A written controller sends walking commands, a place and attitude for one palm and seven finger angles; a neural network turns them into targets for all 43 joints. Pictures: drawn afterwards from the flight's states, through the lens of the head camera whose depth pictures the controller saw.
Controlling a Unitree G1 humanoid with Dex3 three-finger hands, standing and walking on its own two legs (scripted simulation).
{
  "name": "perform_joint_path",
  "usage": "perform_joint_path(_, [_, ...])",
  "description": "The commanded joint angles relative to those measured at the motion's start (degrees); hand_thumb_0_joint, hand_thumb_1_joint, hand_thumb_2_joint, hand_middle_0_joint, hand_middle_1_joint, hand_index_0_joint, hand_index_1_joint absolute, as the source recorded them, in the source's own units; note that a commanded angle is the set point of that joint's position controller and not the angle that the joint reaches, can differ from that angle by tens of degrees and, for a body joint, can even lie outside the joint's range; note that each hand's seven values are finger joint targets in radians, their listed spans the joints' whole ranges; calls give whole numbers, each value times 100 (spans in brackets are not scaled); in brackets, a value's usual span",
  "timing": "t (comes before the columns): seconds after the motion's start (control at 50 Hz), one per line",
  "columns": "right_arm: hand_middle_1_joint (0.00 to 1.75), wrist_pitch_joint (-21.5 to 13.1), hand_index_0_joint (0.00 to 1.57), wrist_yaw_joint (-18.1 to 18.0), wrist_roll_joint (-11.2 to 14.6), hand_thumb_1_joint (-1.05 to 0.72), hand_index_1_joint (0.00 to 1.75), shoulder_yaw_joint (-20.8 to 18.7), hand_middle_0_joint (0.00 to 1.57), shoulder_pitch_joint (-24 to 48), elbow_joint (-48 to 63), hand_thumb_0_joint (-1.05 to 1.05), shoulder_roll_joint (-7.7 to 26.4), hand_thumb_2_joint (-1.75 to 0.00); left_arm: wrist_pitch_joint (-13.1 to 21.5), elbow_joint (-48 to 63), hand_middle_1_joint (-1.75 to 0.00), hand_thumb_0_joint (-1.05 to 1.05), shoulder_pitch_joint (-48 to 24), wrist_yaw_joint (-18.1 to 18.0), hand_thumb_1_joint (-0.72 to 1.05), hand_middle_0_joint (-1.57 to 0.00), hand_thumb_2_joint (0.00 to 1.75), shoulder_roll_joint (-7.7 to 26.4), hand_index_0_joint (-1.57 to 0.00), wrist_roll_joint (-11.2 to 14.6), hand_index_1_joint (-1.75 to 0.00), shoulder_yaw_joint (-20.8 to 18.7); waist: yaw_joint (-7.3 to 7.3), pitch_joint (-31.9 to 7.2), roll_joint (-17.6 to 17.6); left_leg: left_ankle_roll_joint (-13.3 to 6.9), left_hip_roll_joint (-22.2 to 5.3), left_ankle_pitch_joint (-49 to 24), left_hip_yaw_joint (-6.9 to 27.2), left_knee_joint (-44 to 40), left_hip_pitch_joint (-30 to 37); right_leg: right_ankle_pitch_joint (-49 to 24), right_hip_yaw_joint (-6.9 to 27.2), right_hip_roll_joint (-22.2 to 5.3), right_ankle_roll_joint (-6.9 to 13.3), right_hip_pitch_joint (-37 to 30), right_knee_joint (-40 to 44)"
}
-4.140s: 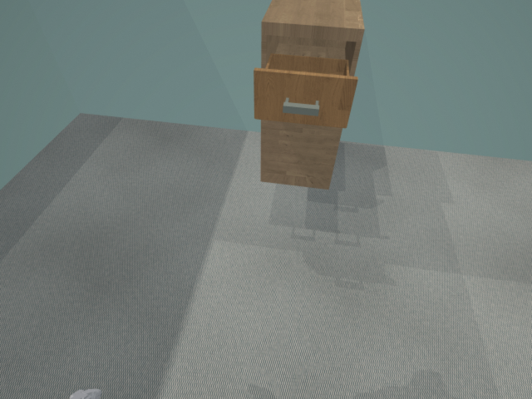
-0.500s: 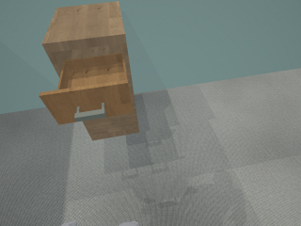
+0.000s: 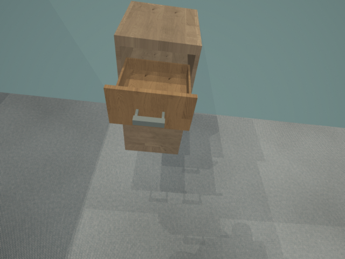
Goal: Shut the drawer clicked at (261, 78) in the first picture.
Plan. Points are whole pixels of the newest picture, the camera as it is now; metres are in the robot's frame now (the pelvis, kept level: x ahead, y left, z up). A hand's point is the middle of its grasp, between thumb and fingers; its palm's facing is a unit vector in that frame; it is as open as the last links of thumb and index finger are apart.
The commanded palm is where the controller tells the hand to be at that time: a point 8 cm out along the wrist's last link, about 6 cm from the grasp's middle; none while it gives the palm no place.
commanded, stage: take the last steps up to it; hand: left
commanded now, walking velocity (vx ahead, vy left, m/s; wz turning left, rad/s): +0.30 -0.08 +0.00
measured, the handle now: (149, 117) +0.60 +0.14 -0.09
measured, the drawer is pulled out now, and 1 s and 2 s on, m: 0.30 0.30 0.30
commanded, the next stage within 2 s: come to a stop and stand still in 0.96 s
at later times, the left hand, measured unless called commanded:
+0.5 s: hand (136, 234) +0.21 +0.11 -0.17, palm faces -0.03 -0.98 -0.19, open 7.4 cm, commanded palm none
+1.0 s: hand out of the picture +0.15 +0.10 -0.20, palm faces +0.13 -0.99 -0.11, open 7.4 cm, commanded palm none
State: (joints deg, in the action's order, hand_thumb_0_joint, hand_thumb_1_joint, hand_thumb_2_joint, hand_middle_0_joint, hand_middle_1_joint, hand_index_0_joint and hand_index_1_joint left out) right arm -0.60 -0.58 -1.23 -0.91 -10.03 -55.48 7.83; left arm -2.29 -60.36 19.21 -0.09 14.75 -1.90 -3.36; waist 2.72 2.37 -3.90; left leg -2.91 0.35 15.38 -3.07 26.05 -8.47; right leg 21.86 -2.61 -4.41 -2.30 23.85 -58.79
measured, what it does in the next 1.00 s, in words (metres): walks ahead: right foot, then left foot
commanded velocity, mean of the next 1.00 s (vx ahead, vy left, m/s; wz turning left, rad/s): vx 0.26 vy -0.04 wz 0.03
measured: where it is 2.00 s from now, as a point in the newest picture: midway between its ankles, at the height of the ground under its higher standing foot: (173, 258)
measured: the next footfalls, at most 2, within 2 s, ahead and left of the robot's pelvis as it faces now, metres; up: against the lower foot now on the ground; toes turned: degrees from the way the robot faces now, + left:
right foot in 0.46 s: +0.18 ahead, -0.19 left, +0.00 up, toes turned -6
left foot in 0.92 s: +0.32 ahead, +0.06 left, +0.00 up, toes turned +4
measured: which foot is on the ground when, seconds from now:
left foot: down 0.00-0.46, up 0.48-0.90, down 0.92-1.00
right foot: up 0.00-0.44, down 0.46-0.94, up 0.96-1.00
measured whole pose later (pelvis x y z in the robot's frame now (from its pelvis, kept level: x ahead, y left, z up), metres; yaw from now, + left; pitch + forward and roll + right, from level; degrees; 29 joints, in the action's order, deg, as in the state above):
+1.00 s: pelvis +0.25 -0.04 -0.02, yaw +0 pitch -3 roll -2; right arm -3.7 -0.1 -1.5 -1.8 -4.8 -56.5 8.3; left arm 1.4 -67.1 25.6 -1.0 8.3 -1.2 -1.8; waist 4.0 3.8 -2.5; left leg -4.8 -2.3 12.5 -8.8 34.7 -19.2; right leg 29.4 -4.2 -2.5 -0.1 11.5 -52.5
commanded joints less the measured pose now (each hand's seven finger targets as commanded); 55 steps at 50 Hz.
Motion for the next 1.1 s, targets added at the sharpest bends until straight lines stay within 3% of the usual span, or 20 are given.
perform_joint_path(0.0, [30,-183,20,-122,43,-90,30,-252,20,-841,-76,0,920,-90,212,265,-30,0,-108,41,90,-20,90,113,-20,12,-30,1,-347,275,1060,-597,-1363,-225,1357,-1704,370,-579,172,-83,-12,993,-197])
perform_joint_path(0.26, [30,-291,20,-161,-42,-90,30,-300,20,-1784,-642,0,948,-90,249,546,-30,0,-1292,149,90,-20,90,-107,-20,63,-30,-36,-577,655,994,-823,-1732,156,1454,-1977,477,-740,125,-244,69,1193,1263])
perform_joint_path(0.34, [30,-266,20,-133,-88,-90,30,-329,20,-1807,-754,0,983,-90,335,605,-30,0,-1435,169,90,-20,90,-201,-20,81,-30,-48,-568,587,1115,-715,-1682,-276,1202,-1600,164,-501,-162,-24,154,336,2069])
perform_joint_path(0.4, [30,-239,20,-125,-65,-90,30,-301,20,-1739,-825,0,880,-90,432,296,-30,0,-568,142,90,-20,90,-99,-20,64,-30,-130,-162,196,779,-346,-1234,-411,746,-473,-497,-970,-394,290,258,-1543,3153])
perform_joint_path(0.42, [30,-264,20,-89,-9,-90,30,-271,20,-1767,-822,0,739,-90,503,50,-30,0,205,104,90,-20,90,199,-20,49,-30,-197,165,-262,281,-134,-897,-272,359,710,-1164,-727,188,-180,446,-2813,3482])
perform_joint_path(0.44, [30,-285,20,-31,43,-90,30,-177,20,-1860,-666,0,317,-90,566,-125,-30,0,914,19,90,-20,90,881,-20,38,-30,-323,361,-725,-1312,168,-154,1324,-305,2542,-2545,-242,2211,-1729,990,-3953,4130])
perform_joint_path(0.46, [30,-262,20,-29,26,-90,30,-206,20,-1347,-412,0,563,-90,526,-156,-30,0,1270,-12,90,-20,90,971,-20,146,-30,-292,506,-669,-881,86,-204,1903,130,3615,-2832,-258,2852,-2096,1228,-3414,4652])
perform_joint_path(0.5, [30,-220,20,8,11,-90,30,-307,20,-1137,-426,0,533,-90,547,21,-30,0,340,-49,90,-20,90,532,-20,138,-30,-209,104,-140,-624,49,-630,945,372,4326,-2920,773,2447,-1810,1254,-2239,4939])
perform_joint_path(0.54, [30,-131,20,46,-33,-90,30,-327,20,-1250,-565,0,361,-90,579,125,-30,0,-129,-92,90,-20,90,1,-20,116,-30,-59,-242,131,-66,176,-793,245,284,4064,-2445,-242,1257,-1321,1042,-1489,4978])
perform_joint_path(0.58, [30,-68,20,53,-51,-90,30,-300,20,-1375,-612,0,234,-90,645,102,-30,0,-99,-111,90,-20,90,-170,-20,83,-30,10,-418,312,-199,308,-807,54,150,3772,-2337,-1146,709,-1165,1035,-1205,5008])
perform_joint_path(0.7, [30,-51,20,159,-29,-90,30,-316,20,-424,-189,0,269,-90,724,-18,-30,0,321,-114,90,-20,90,-26,-20,60,-30,12,-268,438,-112,411,-786,-256,-36,2538,-2452,-1812,593,-1173,1226,-1427,5016])
perform_joint_path(0.8, [30,-150,20,202,8,-90,30,-230,20,361,50,0,261,-90,688,-251,-30,0,687,-127,90,-20,90,152,-20,49,-30,17,-57,445,-180,320,-499,-163,-274,1348,-1876,-2794,494,-1138,1107,-1812,4591])
perform_joint_path(0.84, [30,-192,20,174,11,-90,30,-222,20,245,9,0,330,-90,646,-313,-30,0,689,-135,90,-20,90,174,-20,44,-30,3,-147,387,-320,255,-363,-216,-367,855,-1300,-3079,367,-1049,978,-1818,4200])
perform_joint_path(0.88, [30,-260,20,73,-23,-90,30,-255,20,-670,-284,0,604,-90,611,-329,-30,0,642,-138,90,-20,90,79,-20,92,-30,24,-576,-93,179,132,-290,-879,-312,6,371,-3343,34,-656,699,-1346,2756])
perform_joint_path(0.9, [30,-302,20,3,-91,-90,30,-371,20,-1303,-406,0,1163,-90,583,-261,-30,0,854,-116,90,-20,90,-139,-20,133,-30,51,-752,-676,1221,-304,-1487,-1733,1030,-99,1613,-1669,-341,-108,405,-289,1405])
perform_joint_path(0.92, [30,-252,20,-32,-25,-90,30,-436,20,-1714,-460,0,1572,-90,608,-129,-30,0,865,-102,90,-20,90,-313,-20,138,-30,98,-772,-1041,2097,-949,-2627,-2638,2304,-597,1995,1228,-469,337,255,486,-132])
perform_joint_path(0.94, [30,-217,20,-78,30,-90,30,-390,20,-1578,-418,0,1528,-90,525,-100,-30,0,694,-160,90,-20,90,-86,-20,96,-30,72,-757,-1053,1715,-1036,-2731,-2077,2395,-814,1503,1366,44,196,318,540,-897])
perform_joint_path(1.0, [30,-279,20,-94,34,-90,30,-214,20,-594,-232,0,782,-90,449,-214,-30,0,402,-58,90,-20,90,-333,-20,51,-30,37,-343,196,828,-709,-1974,-1103,1287,-1396,-238,107,203,-262,222,569,-954])
perform_joint_path(1.04, [30,-329,20,-104,72,-90,30,-158,20,-452,-270,0,587,-90,351,-347,-30,0,727,-49,90,-20,90,-450,-20,38,-30,41,-129,128,1043,-481,-1565,-1407,636,-1512,-585,-367,115,-249,157,160,-612])
perform_joint_path(1.08, [30,-321,20,-144,64,-90,30,-143,20,-418,-256,0,405,-90,237,-422,-30,0,889,-129,90,-20,90,-555,-20,57,-30,49,-41,-56,895,-419,-1523,-2119,423,-1476,-715,-586,234,-227,56,-120,-183])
